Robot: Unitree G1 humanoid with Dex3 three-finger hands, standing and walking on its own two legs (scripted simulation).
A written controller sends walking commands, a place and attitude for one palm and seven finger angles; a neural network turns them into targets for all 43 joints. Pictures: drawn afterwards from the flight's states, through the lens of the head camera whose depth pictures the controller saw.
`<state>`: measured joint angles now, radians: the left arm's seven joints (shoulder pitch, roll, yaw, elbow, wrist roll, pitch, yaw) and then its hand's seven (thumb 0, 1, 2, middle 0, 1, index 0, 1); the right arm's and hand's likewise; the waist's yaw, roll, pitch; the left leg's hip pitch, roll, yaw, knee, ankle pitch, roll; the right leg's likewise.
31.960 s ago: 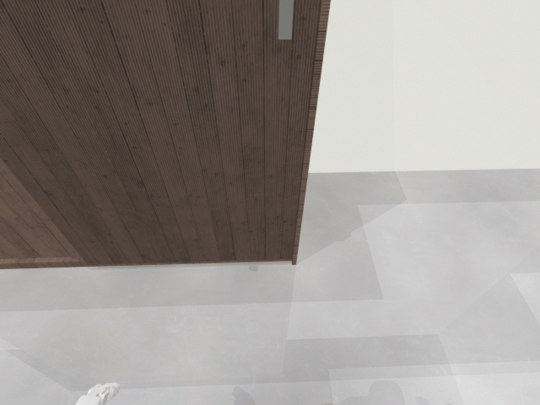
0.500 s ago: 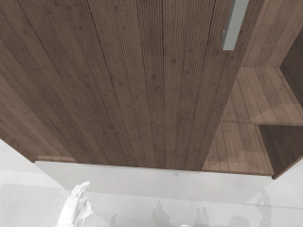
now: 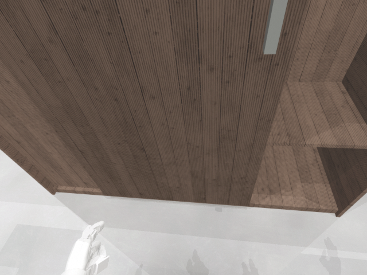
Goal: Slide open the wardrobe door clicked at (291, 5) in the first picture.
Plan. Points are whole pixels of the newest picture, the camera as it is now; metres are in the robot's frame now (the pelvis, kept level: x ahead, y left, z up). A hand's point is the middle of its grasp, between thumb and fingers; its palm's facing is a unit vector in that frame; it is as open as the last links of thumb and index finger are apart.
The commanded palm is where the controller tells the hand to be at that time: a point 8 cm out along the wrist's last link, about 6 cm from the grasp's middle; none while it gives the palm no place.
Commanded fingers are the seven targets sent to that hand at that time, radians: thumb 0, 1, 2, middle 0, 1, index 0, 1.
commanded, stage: stop stepping back and stand still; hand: right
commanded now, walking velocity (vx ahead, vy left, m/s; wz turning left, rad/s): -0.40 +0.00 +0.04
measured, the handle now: (274, 12) +0.57 -0.18 +0.29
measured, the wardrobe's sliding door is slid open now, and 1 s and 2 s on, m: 0.45 0.45 0.45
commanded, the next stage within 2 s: let the arm hang, fingers relaxed in 0.84 s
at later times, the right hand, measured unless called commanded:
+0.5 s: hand out of the picture +0.13 -0.28 +0.17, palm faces +0.37 +0.84 -0.40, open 7.4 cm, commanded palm +0.09 -0.31 +0.19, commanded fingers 0.00 -0.90 -0.90 0.20 0.30 0.20 0.30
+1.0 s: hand out of the picture +0.18 -0.31 +0.12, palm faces +0.32 +0.80 -0.52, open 7.4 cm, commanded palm none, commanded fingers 0.00 -0.90 -0.90 0.20 0.30 0.20 0.30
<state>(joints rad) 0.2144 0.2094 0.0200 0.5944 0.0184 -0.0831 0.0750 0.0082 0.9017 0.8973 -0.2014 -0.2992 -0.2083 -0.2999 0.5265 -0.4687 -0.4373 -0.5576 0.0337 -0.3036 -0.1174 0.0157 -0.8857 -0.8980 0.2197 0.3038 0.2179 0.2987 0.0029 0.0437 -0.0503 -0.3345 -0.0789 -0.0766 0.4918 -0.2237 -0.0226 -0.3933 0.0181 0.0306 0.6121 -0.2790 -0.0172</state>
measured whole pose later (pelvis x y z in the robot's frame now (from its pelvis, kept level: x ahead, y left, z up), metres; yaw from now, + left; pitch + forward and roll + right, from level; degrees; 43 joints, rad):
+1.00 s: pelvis -0.04 -0.04 +0.00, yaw +2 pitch +2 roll +2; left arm 0.25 0.22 0.01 0.73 0.01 -0.13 0.00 0.01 0.90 0.90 -0.20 -0.30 -0.21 -0.30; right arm 0.44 -0.41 -0.35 -0.20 -0.01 -0.18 -0.08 0.01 -0.90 -0.90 0.21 0.30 0.21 0.30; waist -0.01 -0.05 -0.06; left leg -0.30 0.00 0.08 0.56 -0.29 0.01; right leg -0.34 0.00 -0.03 0.65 -0.33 -0.03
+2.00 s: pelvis -0.05 -0.01 +0.02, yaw +2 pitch -1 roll +0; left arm 0.22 0.22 0.00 1.14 0.03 0.01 0.03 0.00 0.91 0.90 -0.20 -0.30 -0.20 -0.30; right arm 0.18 -0.20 0.00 1.13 -0.01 -0.01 -0.01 0.01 -0.91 -0.90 0.20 0.30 0.20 0.30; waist 0.01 0.00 0.04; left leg -0.15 -0.02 0.08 0.36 -0.19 0.04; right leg -0.15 0.00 -0.03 0.37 -0.20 -0.01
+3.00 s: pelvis -0.03 -0.01 +0.02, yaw +2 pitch -1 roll +0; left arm 0.12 0.31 0.00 1.12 0.02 0.00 0.02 0.00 0.90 0.90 -0.20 -0.30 -0.21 -0.30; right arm 0.10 -0.30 -0.01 1.13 -0.01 -0.02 0.00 0.01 -0.91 -0.90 0.20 0.30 0.20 0.30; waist 0.01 0.00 0.05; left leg -0.09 -0.02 0.08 0.29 -0.19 0.04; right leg -0.09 -0.01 -0.03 0.30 -0.19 0.00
